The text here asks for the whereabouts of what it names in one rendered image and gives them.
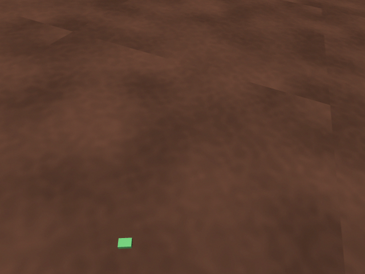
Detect small box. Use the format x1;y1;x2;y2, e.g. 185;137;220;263
117;237;132;249

